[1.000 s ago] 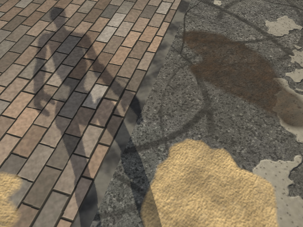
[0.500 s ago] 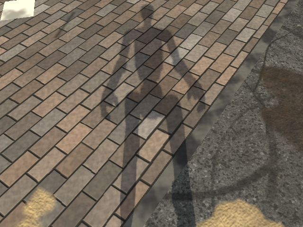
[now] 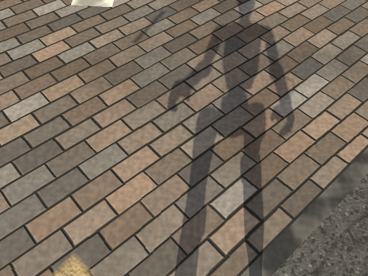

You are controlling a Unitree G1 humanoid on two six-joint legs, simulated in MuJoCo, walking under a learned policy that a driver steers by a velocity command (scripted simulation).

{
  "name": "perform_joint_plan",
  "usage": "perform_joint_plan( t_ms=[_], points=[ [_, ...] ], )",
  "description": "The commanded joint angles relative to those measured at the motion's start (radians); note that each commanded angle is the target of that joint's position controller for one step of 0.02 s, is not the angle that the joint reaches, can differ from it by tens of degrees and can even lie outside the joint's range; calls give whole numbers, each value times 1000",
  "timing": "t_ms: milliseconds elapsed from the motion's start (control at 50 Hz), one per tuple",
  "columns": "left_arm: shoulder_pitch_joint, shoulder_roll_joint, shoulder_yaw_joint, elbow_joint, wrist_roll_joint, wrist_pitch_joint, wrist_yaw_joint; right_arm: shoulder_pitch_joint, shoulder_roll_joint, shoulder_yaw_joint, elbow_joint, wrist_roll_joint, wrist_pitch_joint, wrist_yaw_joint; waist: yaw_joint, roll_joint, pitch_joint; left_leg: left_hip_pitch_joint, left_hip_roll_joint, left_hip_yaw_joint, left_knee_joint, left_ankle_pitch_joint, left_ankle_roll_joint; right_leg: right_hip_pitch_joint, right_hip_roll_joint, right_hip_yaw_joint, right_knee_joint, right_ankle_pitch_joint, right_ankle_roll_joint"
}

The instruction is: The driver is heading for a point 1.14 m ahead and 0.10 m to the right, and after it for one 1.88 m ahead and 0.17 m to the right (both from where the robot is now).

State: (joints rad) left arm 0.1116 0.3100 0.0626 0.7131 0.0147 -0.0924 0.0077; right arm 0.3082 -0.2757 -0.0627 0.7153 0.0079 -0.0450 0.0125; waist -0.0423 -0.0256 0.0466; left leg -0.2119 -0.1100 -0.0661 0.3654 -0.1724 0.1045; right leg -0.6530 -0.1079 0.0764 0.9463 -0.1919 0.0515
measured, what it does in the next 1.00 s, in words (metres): walks ahead: right foot, then left foot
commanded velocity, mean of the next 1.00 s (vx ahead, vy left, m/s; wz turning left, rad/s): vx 0.50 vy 0.00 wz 0.13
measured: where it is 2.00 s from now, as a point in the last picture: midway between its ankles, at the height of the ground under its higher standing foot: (173, 156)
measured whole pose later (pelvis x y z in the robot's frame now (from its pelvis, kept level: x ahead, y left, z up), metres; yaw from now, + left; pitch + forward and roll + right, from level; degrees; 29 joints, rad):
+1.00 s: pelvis +0.57 +0.03 +0.00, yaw +5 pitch +1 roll +1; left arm 0.20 0.31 0.04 0.80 -0.01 -0.07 -0.01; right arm 0.31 -0.27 -0.05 0.79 0.00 -0.08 0.03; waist -0.03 -0.04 0.02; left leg -0.19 -0.06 0.04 0.32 -0.16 0.07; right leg -0.60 -0.10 0.03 1.02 -0.27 0.01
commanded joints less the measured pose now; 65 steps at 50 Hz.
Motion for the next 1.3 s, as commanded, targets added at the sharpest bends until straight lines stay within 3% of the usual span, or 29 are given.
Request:
perform_joint_plan(
  t_ms=[20,80,160,220,240,260,280,300,320,340,360,400,440,580,680,720,760,780,800,820,840,860,900,980,1080,1160,1240,1280,1300],
  points=[
    [-35,46,7,-57,1,-6,-5,-35,-166,-44,-66,6,-17,-21,14,86,-54,-19,210,-166,-144,203,141,52,30,-24,-201,208,21],
    [-127,32,-4,-73,-12,-18,-24,25,-163,-41,-33,8,-17,-23,-35,101,-34,-25,217,-162,-147,116,117,130,60,-40,-349,349,11],
    [-177,69,4,-98,-18,-32,-43,83,-166,-41,4,9,-9,-23,-50,109,-8,130,288,-236,-69,139,110,83,68,-25,-440,256,-36],
    [-90,97,18,-82,-18,-39,-43,68,-175,-45,13,8,3,-26,7,145,-30,197,301,-252,26,362,82,189,97,-62,-485,133,-90],
    [20,126,35,-51,-13,-42,-38,54,-157,-37,8,5,5,-25,64,129,-105,182,249,-211,154,496,58,354,104,-75,-505,162,-124],
    [181,173,47,-29,1,-44,-33,43,-123,-20,-15,-6,5,-25,136,72,-254,53,192,-161,399,396,21,628,-25,55,-458,197,-192],
    [302,253,73,6,3,-33,-33,189,-48,3,-17,9,-10,-22,109,-194,-408,-322,31,-63,774,-64,-67,1019,-239,471,-497,22,-361],
    [333,174,54,28,-28,-27,-42,163,-95,1,-13,16,-20,-21,133,-227,-389,-496,28,-112,888,-402,-73,1036,-280,691,-640,-241,-370],
    [264,120,35,19,-34,-22,-39,50,-165,-19,-32,28,-24,-18,143,-120,-216,-573,89,-112,936,-331,-66,902,-252,574,-667,-336,-319],
    [194,102,26,5,-22,-13,-34,-26,-161,-16,-52,21,-26,-18,122,-46,-127,-562,137,-63,906,-251,-64,764,-211,457,-685,-271,-288],
    [153,81,16,4,-13,-9,-34,-62,-148,-17,-62,6,-29,-15,98,-24,-55,-543,168,-43,839,-195,-68,644,-173,374,-717,-179,-286],
    [119,59,5,5,-3,-14,-34,-29,-117,-17,-49,2,-23,-12,52,-64,-41,-446,210,-33,752,-130,-78,533,-115,268,-760,-36,-271],
    [127,75,9,18,-13,-20,-32,-21,-86,-10,-44,0,-17,-13,41,-69,-42,-436,220,-9,690,-97,-95,500,-102,194,-789,77,-286],
    [220,132,21,76,-32,-4,-17,-245,-41,12,-97,-1,-36,1,113,-32,-8,-389,192,48,272,247,-122,518,-56,18,-810,242,-251],
    [292,147,25,124,-39,24,-11,-351,-59,9,-140,10,-48,27,128,-40,18,-407,166,46,155,191,-84,670,-128,43,-745,294,-233],
    [282,164,31,131,-39,35,-5,-312,-84,-1,-135,7,-51,31,91,-56,-10,-331,143,61,128,116,-55,717,-141,41,-675,440,-213],
    [256,155,25,124,-35,43,1,-86,-154,-37,-70,0,-50,20,-32,-45,-158,14,111,96,97,137,0,651,-74,-23,-410,664,-169],
    [254,105,2,96,-9,39,3,100,-225,-58,-38,-12,-45,8,-99,56,-314,329,292,-99,149,191,67,445,-17,-61,-106,402,-134],
    [390,-15,-34,82,-13,16,-6,130,-296,-69,-17,-11,-40,11,-24,326,-432,640,507,-568,55,10,237,47,167,-61,230,-318,-73],
    [327,93,-12,98,-35,-3,-14,141,-191,-46,-18,3,-36,11,-74,231,-414,622,491,-641,-22,-148,225,-74,123,51,336,-394,-78],
    [224,137,2,64,-55,-15,-20,70,-160,-32,-23,3,-36,7,-69,180,-253,493,454,-490,-47,-125,181,-134,73,29,342,-309,-87],
    [167,126,0,53,-50,-19,-18,6,-145,-26,-29,-3,-36,6,-41,103,-172,353,411,-383,-72,-33,157,-108,28,2,296,-220,-85],
    [163,107,5,54,-28,-8,-16,-67,-102,-12,-34,-19,-41,11,24,96,-96,159,353,-261,-133,126,141,-13,-19,0,204,-129,-69],
    [150,49,-8,47,-18,26,-11,-70,-129,-22,-2,-6,-60,10,60,93,-52,38,334,-142,-222,217,162,15,-35,-19,66,-40,-31],
    [-25,23,-21,6,-18,14,-24,-13,-161,-28,44,0,-51,-6,5,75,-5,33,278,-15,-245,213,110,47,-3,-51,-261,257,-28],
    [-138,33,-22,-33,-29,5,-41,68,-180,-32,95,11,-37,-9,-34,76,16,139,322,-23,-213,185,97,48,25,-55,-382,283,-48],
    [-119,68,-10,-42,-27,-2,-55,73,-197,-40,123,14,-14,-18,5,101,-9,265,366,-37,-103,353,62,106,54,-69,-444,138,-100],
    [107,135,28,25,-21,-3,-45,54,-178,-30,120,8,-3,-24,119,88,-153,206,289,28,166,573,16,443,93,-109,-467,145,-152],
    [285,210,49,57,-13,1,-35,67,-127,-7,94,-16,-4,-28,176,-30,-308,9,224,76,481,306,-23,743,-89,96,-430,192,-217]
  ],
)
Velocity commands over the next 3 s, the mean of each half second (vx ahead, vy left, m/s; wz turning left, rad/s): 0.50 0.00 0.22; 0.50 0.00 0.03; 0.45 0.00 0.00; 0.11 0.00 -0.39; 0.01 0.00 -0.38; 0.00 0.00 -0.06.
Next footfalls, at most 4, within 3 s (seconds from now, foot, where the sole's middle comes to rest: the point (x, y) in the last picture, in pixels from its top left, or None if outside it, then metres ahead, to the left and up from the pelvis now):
0.24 right None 0.33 -0.15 -0.78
0.78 left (146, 236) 0.61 0.12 -0.78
1.28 right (197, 165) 0.92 -0.09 -0.78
1.74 left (146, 142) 1.05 0.13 -0.78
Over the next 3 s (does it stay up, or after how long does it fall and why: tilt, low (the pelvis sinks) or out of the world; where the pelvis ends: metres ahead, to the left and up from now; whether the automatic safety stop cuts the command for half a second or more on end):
stays up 0.96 0.00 -0.01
